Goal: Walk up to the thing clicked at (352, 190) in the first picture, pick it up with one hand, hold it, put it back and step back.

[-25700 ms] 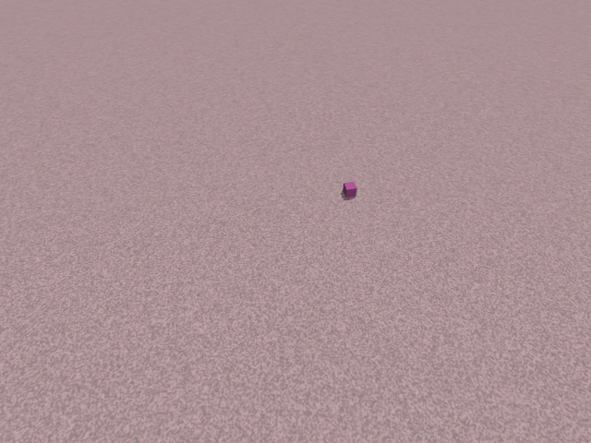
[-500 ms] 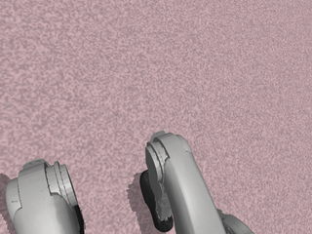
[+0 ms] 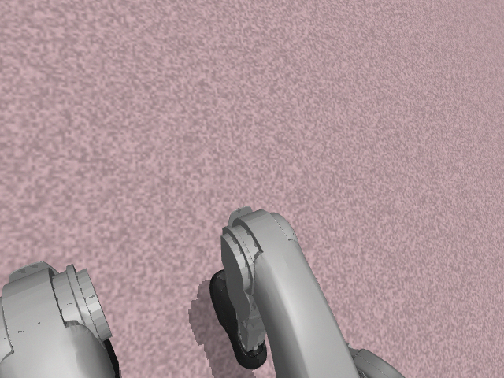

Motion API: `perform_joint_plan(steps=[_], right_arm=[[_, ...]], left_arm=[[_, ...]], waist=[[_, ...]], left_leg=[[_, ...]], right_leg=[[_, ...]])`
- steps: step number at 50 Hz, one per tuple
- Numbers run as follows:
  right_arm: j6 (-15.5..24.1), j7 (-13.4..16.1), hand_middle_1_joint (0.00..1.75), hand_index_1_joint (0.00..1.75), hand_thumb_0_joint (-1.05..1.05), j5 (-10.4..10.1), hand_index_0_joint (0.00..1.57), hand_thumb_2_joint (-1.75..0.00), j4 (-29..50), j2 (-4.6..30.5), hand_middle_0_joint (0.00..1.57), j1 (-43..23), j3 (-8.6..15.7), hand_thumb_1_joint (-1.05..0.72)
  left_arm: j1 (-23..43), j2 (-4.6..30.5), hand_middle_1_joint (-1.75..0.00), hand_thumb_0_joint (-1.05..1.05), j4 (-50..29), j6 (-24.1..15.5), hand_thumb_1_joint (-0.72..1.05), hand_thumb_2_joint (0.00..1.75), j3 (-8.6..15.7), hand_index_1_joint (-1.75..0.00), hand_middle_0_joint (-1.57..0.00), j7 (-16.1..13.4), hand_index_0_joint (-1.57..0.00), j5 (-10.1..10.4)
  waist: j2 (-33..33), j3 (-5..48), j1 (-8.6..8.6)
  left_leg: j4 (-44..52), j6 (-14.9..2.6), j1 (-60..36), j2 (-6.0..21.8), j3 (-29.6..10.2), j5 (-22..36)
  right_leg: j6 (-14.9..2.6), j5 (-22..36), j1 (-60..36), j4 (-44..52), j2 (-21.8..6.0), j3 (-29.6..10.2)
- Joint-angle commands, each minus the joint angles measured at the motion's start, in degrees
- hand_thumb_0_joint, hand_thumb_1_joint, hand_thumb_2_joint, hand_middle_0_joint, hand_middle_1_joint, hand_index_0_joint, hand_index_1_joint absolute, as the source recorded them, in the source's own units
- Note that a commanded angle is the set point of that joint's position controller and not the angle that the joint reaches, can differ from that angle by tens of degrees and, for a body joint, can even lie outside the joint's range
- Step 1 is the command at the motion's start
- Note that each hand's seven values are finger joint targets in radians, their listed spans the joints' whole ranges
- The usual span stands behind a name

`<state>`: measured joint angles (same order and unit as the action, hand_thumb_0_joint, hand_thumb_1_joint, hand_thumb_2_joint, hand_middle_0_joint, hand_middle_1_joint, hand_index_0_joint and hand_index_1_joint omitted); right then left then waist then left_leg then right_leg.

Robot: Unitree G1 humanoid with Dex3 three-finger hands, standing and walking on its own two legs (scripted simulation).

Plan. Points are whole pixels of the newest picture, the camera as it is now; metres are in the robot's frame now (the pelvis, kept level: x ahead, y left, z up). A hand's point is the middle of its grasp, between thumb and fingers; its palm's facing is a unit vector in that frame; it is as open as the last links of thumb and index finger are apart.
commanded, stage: rest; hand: left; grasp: from above
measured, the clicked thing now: out of the picture +0.37 +0.38 -0.27
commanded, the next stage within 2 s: open in 0.26 s
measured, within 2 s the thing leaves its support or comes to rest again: neither
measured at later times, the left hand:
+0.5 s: hand out of the picture +0.36 +0.37 -0.24, palm faces -0.23 -0.38 -0.90, open 8.0 cm
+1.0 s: hand out of the picture +0.36 +0.38 -0.24, palm faces -0.22 -0.37 -0.90, open 11.7 cm
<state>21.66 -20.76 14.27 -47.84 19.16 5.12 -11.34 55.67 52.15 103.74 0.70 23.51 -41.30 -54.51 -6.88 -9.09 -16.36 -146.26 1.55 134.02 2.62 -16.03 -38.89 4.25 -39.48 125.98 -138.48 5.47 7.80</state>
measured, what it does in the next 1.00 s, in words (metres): stands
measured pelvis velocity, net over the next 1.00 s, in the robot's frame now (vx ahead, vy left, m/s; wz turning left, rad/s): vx -0.01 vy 0.00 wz -0.02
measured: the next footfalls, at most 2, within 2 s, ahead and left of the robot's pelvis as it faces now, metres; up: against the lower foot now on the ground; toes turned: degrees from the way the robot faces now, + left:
none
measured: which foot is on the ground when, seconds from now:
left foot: down 0.00-1.00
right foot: down 0.00-1.00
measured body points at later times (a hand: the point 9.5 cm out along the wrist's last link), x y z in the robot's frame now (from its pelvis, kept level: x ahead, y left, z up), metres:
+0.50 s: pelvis -0.01 +0.00 +0.00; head +0.24 +0.12 +0.35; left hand +0.37 +0.39 -0.19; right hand +0.05 -0.25 -0.06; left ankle +0.07 +0.14 -0.26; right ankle +0.11 -0.12 -0.26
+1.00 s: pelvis -0.01 +0.00 +0.00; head +0.25 +0.13 +0.35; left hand +0.37 +0.40 -0.19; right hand +0.05 -0.24 -0.05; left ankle +0.07 +0.14 -0.26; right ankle +0.11 -0.12 -0.26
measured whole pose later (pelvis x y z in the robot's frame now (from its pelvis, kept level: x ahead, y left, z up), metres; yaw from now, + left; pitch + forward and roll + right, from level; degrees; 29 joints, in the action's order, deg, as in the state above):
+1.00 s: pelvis -0.01 +0.00 +0.00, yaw -1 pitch +22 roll -14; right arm 25.1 -22.1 13.7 -45.6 20.9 4.2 -15.1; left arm 56.0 56.5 104.7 1.7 20.7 -41.4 -51.2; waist -8.8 -12.6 -17.6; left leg -146.8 1.2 132.3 2.5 -17.6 -38.3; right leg 4.7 -38.4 123.3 -137.5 5.7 9.2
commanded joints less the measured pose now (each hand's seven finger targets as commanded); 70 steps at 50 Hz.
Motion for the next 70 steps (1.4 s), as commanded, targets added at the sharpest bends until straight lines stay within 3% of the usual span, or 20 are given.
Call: perform_joint_plan(steps=[1,2,5,8,13,17,18,20,22,26,41,44,45,53,56,58,62,63,67,70], right_arm=[[0.8,0.0,0.30,0.30,0.00,-0.1,0.20,-0.90,-1.1,18.3,0.20,10.7,3.9,-0.91],[1.0,-0.1,0.30,0.30,0.00,-0.2,0.20,-0.90,-0.7,18.1,0.20,10.3,4.0,-0.91],[1.4,-0.1,0.30,0.30,0.00,-0.4,0.20,-0.90,-0.5,18.6,0.20,9.7,3.6,-0.91],[1.9,-0.5,0.30,0.30,0.00,-0.1,0.20,-0.90,-0.8,18.9,0.20,9.7,3.3,-0.91],[2.7,-0.7,0.30,0.30,0.00,-0.3,0.20,-0.90,-0.8,19.5,0.20,9.5,3.0,-0.91],[3.5,-0.8,0.30,0.30,0.00,-0.1,0.20,-0.90,0.2,19.5,0.20,8.5,1.8,-0.91],[3.4,-0.7,0.30,0.30,0.00,-0.3,0.20,-0.90,-0.3,20.1,0.20,9.2,1.9,-0.91],[3.6,-0.8,0.30,0.30,0.00,-0.5,0.20,-0.90,-0.3,19.9,0.20,8.9,1.8,-0.90],[3.8,-1.0,0.30,0.30,0.00,0.0,0.20,-0.90,0.3,19.8,0.20,9.4,1.5,-0.90],[4.1,-1.1,0.30,0.30,0.00,-0.3,0.20,-0.90,0.7,19.7,0.20,8.4,0.9,-0.90],[3.6,-0.9,0.30,0.30,0.00,-1.0,0.20,-0.90,0.8,20.2,0.20,9.1,1.0,-0.89],[3.5,-0.8,0.30,0.30,0.00,-1.1,0.20,-0.90,0.7,20.4,0.20,9.9,1.4,-0.89],[3.7,-1.0,0.30,0.30,0.00,-0.9,0.20,-0.90,1.0,19.9,0.20,9.4,0.9,-0.89],[3.6,-0.8,0.30,0.30,0.00,-1.4,0.20,-0.89,1.2,20.8,0.20,9.6,1.2,-0.89],[3.7,-0.9,0.30,0.30,0.00,-1.1,0.20,-0.89,1.1,20.5,0.20,9.5,1.0,-0.89],[3.6,-0.8,0.30,0.30,0.00,-1.4,0.20,-0.89,1.2,20.8,0.20,9.7,1.0,-0.88],[3.7,-1.1,0.30,0.30,0.00,-1.2,0.20,-0.89,1.5,20.4,0.20,9.3,0.6,-0.88],[3.6,-0.9,0.30,0.30,0.00,-1.4,0.20,-0.89,1.2,20.9,0.20,9.8,1.1,-0.88],[3.3,-0.9,0.30,0.30,0.00,-1.5,0.20,-0.89,1.3,20.5,0.20,9.5,1.6,-0.88],[2.7,-0.8,0.30,0.30,0.00,-1.8,0.20,-0.89,1.4,20.0,0.20,8.8,3.2,-0.88]], left_arm=[[12.5,16.8,-0.26,0.00,-5.1,-0.1,0.71,0.42,-1.1,-0.28,-1.18,-3.0,-1.17,-0.7],[13.0,15.6,-0.26,0.00,-5.4,0.1,0.70,0.42,-2.0,-0.28,-1.18,-2.8,-1.16,-0.5],[10.9,17.1,-0.26,0.00,-4.5,0.1,0.72,0.42,-0.7,-0.28,-1.19,-3.5,-1.18,0.0],[12.6,17.2,-0.28,0.00,-3.7,0.4,0.75,0.43,-1.9,-0.29,-1.21,-3.3,-1.19,-0.6],[11.6,17.9,-0.29,0.00,-2.5,0.2,0.74,0.41,-1.3,-0.29,-1.19,-3.4,-1.18,0.3],[12.8,17.6,-0.29,0.00,-2.7,0.1,0.72,0.41,-3.9,-0.30,-1.18,-2.5,-1.16,0.6],[11.9,18.8,-0.29,0.00,-1.9,0.0,0.73,0.40,-2.5,-0.30,-1.18,-2.9,-1.17,0.6],[10.1,19.3,-0.29,0.00,-1.8,0.0,0.57,0.33,-1.4,-0.29,-1.02,-3.5,-1.01,0.8],[11.8,18.6,-0.32,0.00,-2.3,-0.1,0.41,0.30,-2.7,-0.30,-0.86,-3.3,-0.85,0.9],[12.4,19.6,-0.44,0.00,-2.8,0.0,0.16,0.40,-2.3,-0.42,-0.69,-3.7,-0.70,1.6],[10.2,18.0,-0.66,0.00,-3.2,0.9,-0.13,0.65,-3.1,-0.66,-0.44,-2.8,-0.44,3.1],[10.3,18.3,-0.70,0.00,-3.9,0.9,-0.20,0.71,-3.2,-0.70,-0.39,-2.4,-0.39,3.0],[12.1,17.5,-0.72,0.00,-4.4,0.8,-0.21,0.71,-4.7,-0.72,-0.37,-2.1,-0.37,2.8],[9.7,18.3,-0.81,0.00,-3.7,0.7,-0.33,0.82,-3.8,-0.81,-0.28,-2.4,-0.27,2.7],[11.4,17.9,-0.85,0.00,-4.1,0.6,-0.36,0.85,-4.9,-0.85,-0.25,-2.3,-0.24,2.6],[10.4,18.6,-0.87,0.00,-4.1,0.8,-0.39,0.87,-3.6,-0.87,-0.21,-2.8,-0.21,2.9],[11.4,18.5,-0.89,0.00,-3.8,0.9,-0.42,0.90,-4.4,-0.89,-0.19,-2.8,-0.18,2.6],[10.5,19.1,-0.81,0.00,-4.7,0.8,-0.40,0.94,-3.7,-0.82,-0.18,-2.7,-0.17,2.9],[11.1,20.4,-0.82,0.00,-9.5,0.7,-0.38,0.91,-2.8,-0.82,-0.18,-2.2,-0.17,3.0],[11.7,19.6,-0.82,0.00,-15.9,0.9,-0.35,0.88,-4.8,-0.81,-0.19,0.4,-0.19,1.8]], waist=[[27.5,36.4,-1.63],[27.6,36.1,-1.79],[27.5,35.6,-1.29],[27.2,33.6,-2.50],[26.5,32.1,-2.83],[24.6,31.5,-4.28],[24.7,31.8,-3.75],[24.6,30.7,-2.91],[24.4,31.2,-4.22],[24.1,30.2,-3.87],[26.1,31.0,-3.81],[26.3,31.2,-3.86],[26.5,30.9,-4.64],[26.1,30.7,-3.79],[26.9,29.7,-4.61],[26.6,30.5,-3.96],[26.4,29.4,-4.58],[26.8,30.2,-3.92],[31.0,34.6,-2.30],[34.5,37.8,-1.29]], left_leg=[[13.8,-1.38,-28.8,2.1,8.0,10.4],[13.9,-1.21,-29.3,2.1,7.9,10.4],[14.0,-1.30,-28.3,2.1,7.5,9.5],[13.9,-1.22,-28.4,2.2,7.4,7.8],[14.5,-1.20,-27.7,2.4,6.6,6.9],[12.7,-1.53,-26.7,2.4,7.0,7.3],[13.1,-1.68,-26.5,2.3,7.0,7.3],[13.4,-1.67,-26.3,2.4,6.6,6.6],[13.2,-1.52,-27.1,2.4,6.7,7.2],[12.9,-1.67,-25.8,2.5,6.6,6.2],[14.1,-1.19,-27.2,2.7,5.8,7.5],[14.4,-1.14,-27.8,2.6,6.1,8.0],[14.2,-0.98,-28.2,2.8,5.8,7.9],[15.3,-1.15,-28.1,2.8,5.6,6.7],[15.0,-1.00,-28.7,2.8,5.7,6.3],[15.6,-0.94,-29.1,2.9,5.3,7.2],[15.3,-1.06,-28.2,2.9,5.3,6.1],[15.7,-0.91,-29.1,3.0,5.5,6.7],[16.1,-0.40,-32.1,3.1,5.4,10.1],[16.7,-0.30,-33.9,2.8,6.3,9.7]], right_leg=[[-5.03,13.1,-16.5,12.1,0.4,8.2],[-5.08,13.2,-15.9,11.9,0.4,8.2],[-4.93,12.5,-16.6,12.2,0.5,8.5],[-4.87,11.2,-15.2,11.8,0.3,8.7],[-4.82,10.4,-15.4,12.2,0.5,9.1],[-4.37,11.7,-16.1,12.2,0.6,8.6],[-4.38,11.4,-17.1,12.9,0.7,8.7],[-4.37,10.7,-16.8,12.8,0.5,8.9],[-4.27,11.6,-17.6,12.7,0.7,8.9],[-4.13,10.8,-17.3,12.8,0.4,8.9],[-4.33,12.4,-18.4,12.9,0.5,9.4],[-4.44,12.9,-18.9,13.2,0.5,9.1],[-4.45,12.8,-17.7,12.5,0.4,9.4],[-4.59,11.8,-18.8,13.7,0.7,9.3],[-4.53,11.5,-17.5,13.4,0.5,9.3],[-4.60,12.1,-18.5,13.6,0.6,9.6],[-4.51,11.2,-17.2,13.2,0.4,9.6],[-4.58,11.9,-18.5,13.4,0.4,9.3],[-4.79,14.3,-18.7,12.3,0.1,9.3],[-5.20,13.5,-18.0,12.3,0.0,8.7]])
